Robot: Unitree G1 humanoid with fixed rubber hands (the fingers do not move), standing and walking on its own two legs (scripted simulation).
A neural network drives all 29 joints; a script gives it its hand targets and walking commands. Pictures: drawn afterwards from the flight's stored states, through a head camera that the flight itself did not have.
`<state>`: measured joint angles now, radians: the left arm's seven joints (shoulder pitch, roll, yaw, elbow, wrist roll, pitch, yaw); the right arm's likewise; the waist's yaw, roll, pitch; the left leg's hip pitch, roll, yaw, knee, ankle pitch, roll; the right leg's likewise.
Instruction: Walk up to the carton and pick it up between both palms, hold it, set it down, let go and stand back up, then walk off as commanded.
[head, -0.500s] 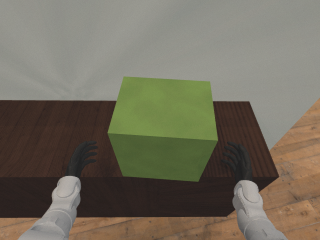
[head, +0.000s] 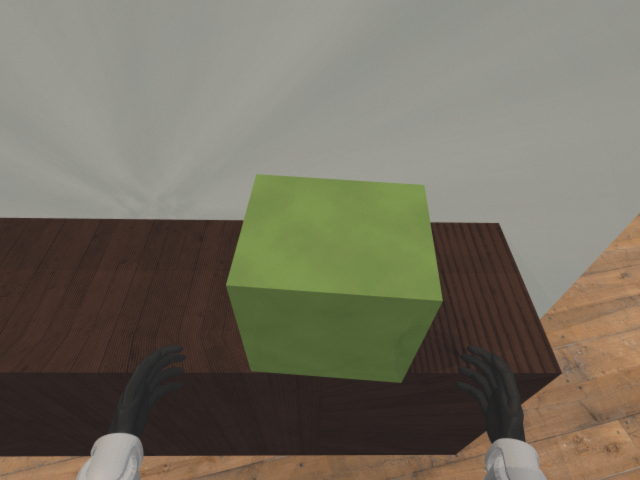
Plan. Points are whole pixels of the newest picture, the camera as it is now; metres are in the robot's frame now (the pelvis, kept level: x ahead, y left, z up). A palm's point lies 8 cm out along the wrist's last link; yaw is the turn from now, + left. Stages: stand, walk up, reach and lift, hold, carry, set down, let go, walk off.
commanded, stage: set down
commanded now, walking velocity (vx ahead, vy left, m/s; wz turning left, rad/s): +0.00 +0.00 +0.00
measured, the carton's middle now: (332, 283) +0.41 -0.01 -0.02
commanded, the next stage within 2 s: let go in 1.48 s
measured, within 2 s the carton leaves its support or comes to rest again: neither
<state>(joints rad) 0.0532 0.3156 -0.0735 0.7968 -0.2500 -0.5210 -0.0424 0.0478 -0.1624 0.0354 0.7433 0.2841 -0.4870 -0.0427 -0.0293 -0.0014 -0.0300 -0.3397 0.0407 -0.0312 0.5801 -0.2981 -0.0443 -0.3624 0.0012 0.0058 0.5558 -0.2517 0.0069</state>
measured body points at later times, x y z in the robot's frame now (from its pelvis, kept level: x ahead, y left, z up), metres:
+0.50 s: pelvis +0.00 +0.01 +0.00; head +0.00 +0.02 +0.45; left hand +0.19 +0.24 -0.06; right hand +0.19 -0.21 -0.05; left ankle +0.00 +0.14 -0.73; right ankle +0.02 -0.13 -0.73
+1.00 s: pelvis +0.01 +0.01 +0.01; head +0.01 +0.02 +0.46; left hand +0.19 +0.24 -0.07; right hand +0.19 -0.21 -0.06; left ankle +0.00 +0.14 -0.73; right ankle +0.02 -0.13 -0.73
